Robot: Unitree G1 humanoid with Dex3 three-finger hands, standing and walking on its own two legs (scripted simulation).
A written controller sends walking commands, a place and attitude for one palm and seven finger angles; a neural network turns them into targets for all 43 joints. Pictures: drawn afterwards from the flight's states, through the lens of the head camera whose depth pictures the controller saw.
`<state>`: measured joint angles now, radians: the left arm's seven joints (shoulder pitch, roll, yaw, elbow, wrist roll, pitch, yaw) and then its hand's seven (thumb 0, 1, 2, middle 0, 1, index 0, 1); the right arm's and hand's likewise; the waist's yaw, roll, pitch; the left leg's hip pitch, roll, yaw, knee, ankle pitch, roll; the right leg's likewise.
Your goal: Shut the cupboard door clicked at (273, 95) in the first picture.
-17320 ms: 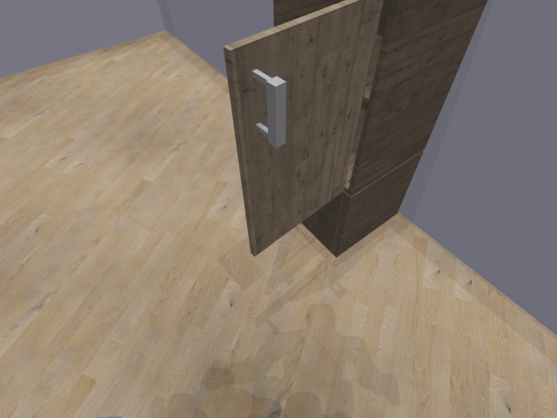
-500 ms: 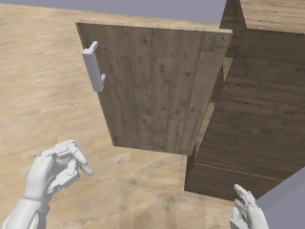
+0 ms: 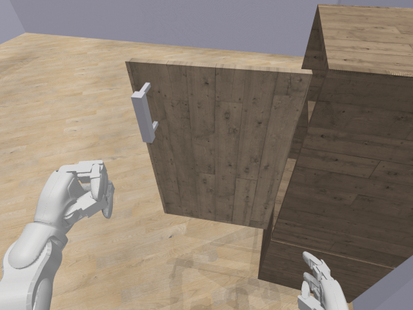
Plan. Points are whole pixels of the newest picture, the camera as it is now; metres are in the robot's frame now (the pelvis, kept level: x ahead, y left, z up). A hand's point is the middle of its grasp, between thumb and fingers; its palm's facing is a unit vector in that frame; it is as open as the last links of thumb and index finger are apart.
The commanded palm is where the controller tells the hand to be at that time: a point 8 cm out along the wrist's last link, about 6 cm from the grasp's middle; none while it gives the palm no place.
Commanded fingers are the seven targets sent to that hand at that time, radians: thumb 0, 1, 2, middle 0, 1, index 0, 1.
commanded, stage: raise the hand and make a fist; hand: left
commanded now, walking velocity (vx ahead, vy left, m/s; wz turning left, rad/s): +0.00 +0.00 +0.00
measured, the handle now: (147, 112) +0.48 +0.20 +0.14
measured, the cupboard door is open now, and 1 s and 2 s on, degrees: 94 94 94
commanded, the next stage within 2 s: bring the fist close to the handle in 0.34 s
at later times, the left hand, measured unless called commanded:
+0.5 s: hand (115, 211) +0.22 +0.17 +0.15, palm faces -0.01 -0.99 -0.10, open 3.1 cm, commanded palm +0.20 +0.22 +0.15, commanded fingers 0.00 0.90 0.90 -1.30 -1.50 -1.30 -1.50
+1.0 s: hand (133, 165) +0.32 +0.17 +0.15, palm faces -0.02 -1.00 -0.07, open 3.1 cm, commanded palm +0.29 +0.22 +0.15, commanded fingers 0.00 0.90 0.90 -1.30 -1.50 -1.30 -1.50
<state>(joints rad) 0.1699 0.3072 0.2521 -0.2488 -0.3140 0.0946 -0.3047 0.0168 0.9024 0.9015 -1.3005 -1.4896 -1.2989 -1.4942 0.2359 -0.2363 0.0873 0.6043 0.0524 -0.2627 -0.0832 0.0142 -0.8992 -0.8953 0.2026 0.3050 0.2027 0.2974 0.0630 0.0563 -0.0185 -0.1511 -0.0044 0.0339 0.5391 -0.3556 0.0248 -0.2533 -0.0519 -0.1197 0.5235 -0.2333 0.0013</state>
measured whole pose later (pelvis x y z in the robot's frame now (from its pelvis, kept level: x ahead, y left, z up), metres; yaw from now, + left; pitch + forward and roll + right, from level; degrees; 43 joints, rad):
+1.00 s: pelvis -0.01 -0.02 +0.00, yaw -1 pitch -1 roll +1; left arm -0.17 0.32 0.27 0.16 -0.27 0.05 -0.27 0.02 0.90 0.90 -1.31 -1.50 -1.30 -1.50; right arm 0.22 -0.27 0.05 0.65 0.07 -0.26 -0.11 0.01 -0.90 -0.90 0.20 0.30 0.20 0.30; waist 0.02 0.05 0.00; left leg -0.16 0.01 0.05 0.52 -0.33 0.00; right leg -0.29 -0.03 -0.10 0.54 -0.23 -0.03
